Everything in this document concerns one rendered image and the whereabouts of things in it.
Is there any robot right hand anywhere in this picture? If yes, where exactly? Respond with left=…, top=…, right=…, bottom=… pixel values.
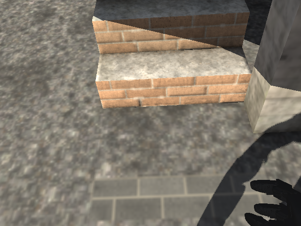
left=245, top=179, right=301, bottom=226

